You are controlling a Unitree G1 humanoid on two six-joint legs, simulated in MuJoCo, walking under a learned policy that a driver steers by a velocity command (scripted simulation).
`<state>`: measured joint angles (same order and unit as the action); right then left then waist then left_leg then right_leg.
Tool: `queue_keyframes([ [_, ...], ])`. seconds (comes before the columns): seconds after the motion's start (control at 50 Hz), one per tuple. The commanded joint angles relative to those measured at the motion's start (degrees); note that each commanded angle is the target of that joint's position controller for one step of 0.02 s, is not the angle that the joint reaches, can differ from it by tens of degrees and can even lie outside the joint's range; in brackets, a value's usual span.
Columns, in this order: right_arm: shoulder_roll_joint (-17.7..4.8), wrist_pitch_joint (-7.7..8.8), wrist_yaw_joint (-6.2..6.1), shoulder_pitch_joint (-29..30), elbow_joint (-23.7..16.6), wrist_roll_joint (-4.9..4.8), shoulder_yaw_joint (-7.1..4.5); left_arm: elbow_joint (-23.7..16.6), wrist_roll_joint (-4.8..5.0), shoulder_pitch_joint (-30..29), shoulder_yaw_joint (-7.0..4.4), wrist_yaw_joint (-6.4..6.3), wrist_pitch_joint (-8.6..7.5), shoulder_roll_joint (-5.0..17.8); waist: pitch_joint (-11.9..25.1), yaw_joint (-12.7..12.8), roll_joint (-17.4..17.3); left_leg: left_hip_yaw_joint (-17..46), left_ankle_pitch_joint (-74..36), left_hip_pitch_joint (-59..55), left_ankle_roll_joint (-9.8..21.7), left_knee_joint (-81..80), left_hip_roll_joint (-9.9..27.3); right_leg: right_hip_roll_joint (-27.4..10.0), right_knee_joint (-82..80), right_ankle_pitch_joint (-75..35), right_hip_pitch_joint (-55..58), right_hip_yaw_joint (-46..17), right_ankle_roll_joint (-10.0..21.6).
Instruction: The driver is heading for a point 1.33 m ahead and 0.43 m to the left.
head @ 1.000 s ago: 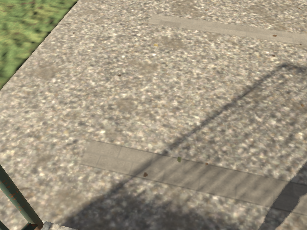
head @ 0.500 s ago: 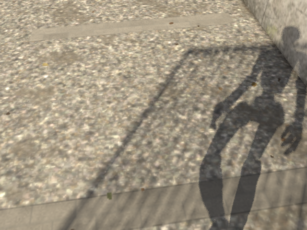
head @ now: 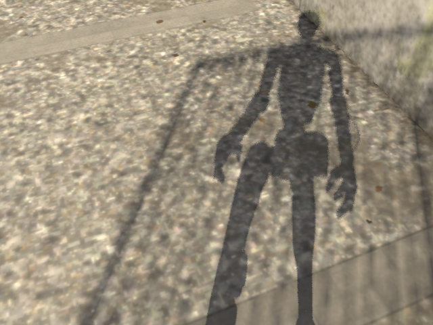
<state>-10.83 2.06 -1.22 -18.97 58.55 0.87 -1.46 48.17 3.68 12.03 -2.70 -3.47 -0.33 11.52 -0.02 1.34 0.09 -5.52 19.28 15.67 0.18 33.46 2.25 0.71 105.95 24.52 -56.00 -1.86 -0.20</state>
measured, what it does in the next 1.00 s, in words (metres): walks ahead, turning left: right foot, then left foot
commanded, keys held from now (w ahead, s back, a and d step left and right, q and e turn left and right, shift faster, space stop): q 1.00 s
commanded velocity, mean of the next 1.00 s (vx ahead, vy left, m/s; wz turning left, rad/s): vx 0.06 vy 0.00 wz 0.34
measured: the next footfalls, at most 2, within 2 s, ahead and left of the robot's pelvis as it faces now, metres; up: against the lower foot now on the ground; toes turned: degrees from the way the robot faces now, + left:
right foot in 0.18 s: +0.27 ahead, -0.12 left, +0.00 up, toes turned +1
left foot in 0.58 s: +0.16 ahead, +0.12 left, +0.00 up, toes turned +14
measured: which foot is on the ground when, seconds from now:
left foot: down 0.00-0.20, up 0.22-0.56, down 0.58-1.00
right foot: up 0.00-0.16, down 0.18-0.58, up 0.60-1.00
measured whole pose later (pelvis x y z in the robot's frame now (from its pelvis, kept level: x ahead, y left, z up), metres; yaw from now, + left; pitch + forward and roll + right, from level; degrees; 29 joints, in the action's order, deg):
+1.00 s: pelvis +0.14 +0.03 +0.00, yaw +26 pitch +4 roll -2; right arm -15.4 -3.2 -2.1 -10.0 36.0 -1.0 -5.0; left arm 43.2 0.3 0.7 -4.8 -1.4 0.3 15.0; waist -0.1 -1.6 0.6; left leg 10.6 14.6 20.9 3.3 32.1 -6.3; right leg 1.5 44.2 18.0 -28.5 -6.5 -3.2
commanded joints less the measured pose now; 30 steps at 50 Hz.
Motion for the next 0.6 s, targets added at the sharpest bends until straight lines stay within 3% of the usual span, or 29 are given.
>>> queue_keyframes([
  [0.02, -7.8, 1.89, -2.57, 10.4, -7.4, 1.88, -0.3, -8.1, -3.05, -4.1, -0.54, 1.08, -1.86, 0.5, -3.0, 3.0, -3.8, 1.8, -31.6, 21.0, 6.5, -17.1, 7.6, -1.0, -44.1, -28.3, 21.2, 0.5, -0.6],
  [0.04, -8.0, 2.24, -2.66, 7.2, -5.9, 0.84, -0.28, -6.9, -2.83, -4.2, -0.36, 1.73, -2.75, -0.9, 1.6, 2.5, -5.1, 1.1, -33.5, 19.3, 7.2, -17.5, 6.9, 0.1, -52.9, -35.5, 30.5, 1.2, -1.5],
  [0.06, -8.4, 2.38, -2.49, 3.5, -3.5, -1.52, -0.35, -6.6, -2.44, -4.2, -0.2, 2.25, -2.88, -2.3, 4.4, 2.6, -7.0, 2.8, -37.0, 13.7, 8.4, -19.0, 8.7, 0.7, -58.6, -38.5, 34.8, 1.1, -2.3],
  [0.08, -9.3, 2.09, -2.45, 3.5, -2.7, -2.99, -0.8, -6.6, -2.43, -5.6, 0.26, 2.72, -2.4, -3.4, 4.0, 2.8, -8.8, 4.1, -39.5, 6.0, 8.9, -18.5, 10.1, 0.2, -63.9, -34.6, 32.6, 0.4, -2.1],
  [0.12, -9.7, 2.0, -2.47, 3.7, -2.9, -3.71, -1.73, -7.8, -2.91, -11.9, 0.26, 3.85, -2.62, -1.7, -0.1, 0.7, -4.8, 7.8, -42.8, -5.0, 8.9, -15.2, 11.5, 0.1, -73.3, -27.8, 26.5, 0.7, 0.2],
  [0.14, -9.5, 1.82, -2.04, 1.7, -2.4, -3.49, -2.11, -7.5, -3.25, -12.8, 0.0, 4.32, -3.01, -0.6, -0.3, 0.1, -3.2, 9.1, -41.2, -8.5, 8.5, -12.4, 11.5, 0.7, -78.6, -28.6, 27.5, 1.7, 1.6],
  [0.16, -9.1, 1.72, -1.47, -1.1, -1.7, -3.28, -2.36, -6.5, -3.91, -12.0, -0.6, 4.49, -3.35, 1.2, 0.6, -0.1, -2.8, 9.7, -39.7, -10.4, 7.4, -9.1, 10.2, 1.0, -82.9, -32.5, 31.2, 2.1, 2.8],
  [0.18, -9.1, 1.59, -0.86, -4.8, -1.2, -2.44, -2.73, -4.8, -4.69, -8.4, -1.94, 4.04, -3.61, 5.7, 3.6, -0.4, -1.5, 8.3, -37.6, -9.0, 5.4, -3.2, 6.5, -0.9, -81.9, -50.6, 39.7, 0.4, 4.3],
  [0.2, -5.6, 2.08, -0.08, -9.9, -0.8, -1.16, -2.17, -3.6, -6.05, -1.7, -2.71, 3.67, -3.58, 9.3, 11.5, -0.5, 2.3, 6.8, -22.9, 4.1, 2.6, 6.4, 3.2, -10.1, -72.1, -80.1, 60.2, -5.7, 9.2],
  [0.22, -1.4, 2.18, 0.63, -10.7, -2.7, -1.63, -0.22, -1.8, -5.71, 4.3, -2.61, 3.62, -2.62, 8.2, 23.4, 1.8, 9.9, 7.3, 5.6, 14.3, -0.7, 21.8, 0.0, -21.9, -70.9, -83.9, 74.0, -15.5, 18.3],
  [0.24, -4.2, 1.52, 1.16, -6.6, -4.4, -2.88, -0.94, -2.0, -4.92, 6.1, -1.98, 3.32, -1.79, 6.4, 27.8, 3.3, 10.4, 12.2, 22.9, 16.4, -2.2, 32.5, -1.6, -24.5, -74.8, -72.9, 73.3, -21.6, 20.5],
  [0.26, -8.2, 0.39, 0.89, -1.8, -6.7, -3.59, -2.47, -3.7, -4.44, 1.3, -2.29, 2.89, -1.25, 7.8, 23.3, 2.7, 6.8, 13.4, 22.3, 21.4, -2.5, 38.3, -0.7, -23.0, -77.5, -59.3, 68.2, -19.6, 18.7],
  [0.28, -8.3, -1.04, 0.02, 1.4, -8.0, -3.42, -2.91, -5.0, -4.07, -3.5, -2.33, 2.34, -0.98, 8.0, 18.6, 1.3, 4.8, 11.9, 18.2, 24.2, -2.6, 39.4, 0.5, -21.6, -80.6, -46.5, 61.6, -17.2, 17.1],
  [0.3, -7.2, -2.58, -1.0, 2.1, -8.2, -2.66, -3.24, -5.2, -3.84, -8.0, -1.94, 1.99, -0.76, 6.1, 13.1, -1.0, 3.7, 11.6, 14.5, 22.6, -3.0, 36.0, 1.8, -19.6, -84.3, -35.0, 51.9, -14.3, 15.3],
  [0.32, -7.0, -3.86, -1.79, 1.4, -8.5, -2.11, -3.72, -5.3, -4.19, -11.2, -1.89, 1.95, -0.52, 5.3, 10.1, -2.9, 5.2, 10.8, 11.1, 18.2, -3.5, 33.7, 2.4, -17.7, -87.0, -25.6, 43.4, -11.7, 13.7],
  [0.34, -5.9, -4.51, -2.18, 0.6, -8.8, -1.73, -3.83, -5.4, -4.7, -13.2, -2.25, 1.97, -0.23, 6.0, 8.1, -4.1, 6.5, 8.5, 9.1, 14.4, -3.7, 32.0, 1.3, -16.1, -88.8, -20.3, 37.2, -8.8, 12.9],
  [0.4, -5.4, -4.52, -2.24, 1.8, -10.7, -1.66, -4.24, -5.2, -4.79, -13.6, -2.78, 1.01, -0.2, 7.4, 7.5, -4.5, 7.0, 6.4, 5.6, 10.9, -3.1, 26.5, 0.6, -16.5, -90.3, -17.0, 33.2, -5.3, 13.1],
  [0.48, -6.2, -5.08, -0.75, 5.7, -14.3, -1.52, -4.12, -5.0, -3.94, -13.6, -3.17, -0.38, 0.78, 9.0, 8.9, -4.0, 8.9, 4.9, 1.6, 7.6, -1.6, 18.5, 0.6, -18.3, -89.8, -14.4, 34.7, -3.4, 12.0],
  [0.52, -6.9, -5.57, -0.16, 5.1, -15.3, -1.26, -4.31, -5.0, -3.01, -13.7, -3.38, -0.55, 1.2, 9.8, 9.1, -4.7, 8.6, 3.7, -0.5, 3.7, -0.1, 12.6, -0.1, -18.6, -88.1, -10.6, 34.6, -2.2, 9.6],
  [0.56, -7.1, -6.24, 0.23, 2.3, -14.9, -0.55, -4.74, -4.5, -1.94, -13.3, -3.33, -0.47, 1.69, 8.9, 7.9, -5.8, 6.4, 1.9, -2.3, -2.4, 2.6, 3.7, -2.3, -16.8, -82.2, -5.4, 31.5, 1.3, 5.3],
  [0.58, -8.3, -6.29, 0.27, 1.6, -15.0, -0.06, -5.21, -3.4, -1.77, -10.6, -3.24, -0.31, 2.16, 7.2, 5.1, -5.5, 0.8, 7.2, -3.4, -4.7, 5.0, -4.0, -0.4, -13.6, -72.7, -1.2, 26.6, 5.5, 1.4],
  [0.6, -14.9, -5.93, -0.54, 2.7, -17.1, -0.34, -6.35, -4.4, -3.1, -8.0, -2.56, 0.04, 2.4, 3.8, 1.4, -2.3, -17.7, 30.5, -12.2, -7.9, 10.8, -12.8, 13.9, -5.2, -50.6, 8.5, 12.0, 12.3, -4.5],
])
